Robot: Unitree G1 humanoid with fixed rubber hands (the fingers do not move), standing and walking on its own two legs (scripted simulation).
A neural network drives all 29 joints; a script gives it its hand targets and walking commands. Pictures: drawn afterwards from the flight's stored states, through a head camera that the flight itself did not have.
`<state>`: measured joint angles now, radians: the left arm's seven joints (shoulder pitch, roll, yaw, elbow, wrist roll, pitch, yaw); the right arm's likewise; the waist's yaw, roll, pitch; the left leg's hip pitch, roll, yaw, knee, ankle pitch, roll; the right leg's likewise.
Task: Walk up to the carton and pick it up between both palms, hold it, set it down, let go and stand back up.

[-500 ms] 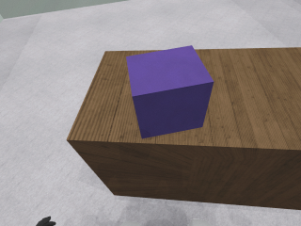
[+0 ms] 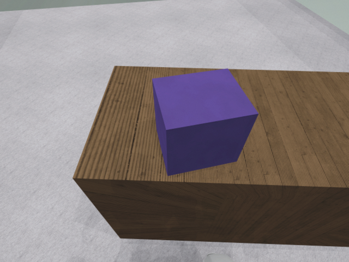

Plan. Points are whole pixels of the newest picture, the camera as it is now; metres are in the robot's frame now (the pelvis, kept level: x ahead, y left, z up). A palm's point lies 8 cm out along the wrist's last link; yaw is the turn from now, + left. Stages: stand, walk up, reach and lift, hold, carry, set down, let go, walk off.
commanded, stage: walk up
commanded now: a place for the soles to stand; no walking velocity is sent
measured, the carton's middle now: (197, 122) +0.45 -0.04 +0.03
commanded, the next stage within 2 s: none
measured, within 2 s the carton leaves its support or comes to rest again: neither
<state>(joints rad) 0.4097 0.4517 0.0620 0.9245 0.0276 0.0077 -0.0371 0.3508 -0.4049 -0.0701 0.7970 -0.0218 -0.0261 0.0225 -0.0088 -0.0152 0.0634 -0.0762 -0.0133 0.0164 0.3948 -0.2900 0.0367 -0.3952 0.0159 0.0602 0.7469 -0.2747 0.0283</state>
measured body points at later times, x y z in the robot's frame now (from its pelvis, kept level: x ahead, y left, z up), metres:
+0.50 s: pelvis +0.06 -0.03 -0.02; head +0.10 -0.02 +0.43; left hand +0.22 +0.26 -0.13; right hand +0.07 -0.36 -0.13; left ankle +0.13 +0.09 -0.74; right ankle +0.09 -0.12 -0.74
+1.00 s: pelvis +0.02 -0.04 -0.01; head +0.00 -0.07 +0.44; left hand +0.06 +0.28 -0.11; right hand +0.08 -0.36 -0.14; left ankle +0.11 +0.08 -0.72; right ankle -0.04 -0.17 -0.74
